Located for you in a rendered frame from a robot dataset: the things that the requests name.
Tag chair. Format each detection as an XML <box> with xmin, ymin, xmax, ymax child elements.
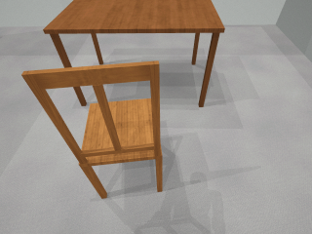
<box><xmin>21</xmin><ymin>60</ymin><xmax>163</xmax><ymax>199</ymax></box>

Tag table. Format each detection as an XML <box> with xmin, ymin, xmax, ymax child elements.
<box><xmin>43</xmin><ymin>0</ymin><xmax>225</xmax><ymax>107</ymax></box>

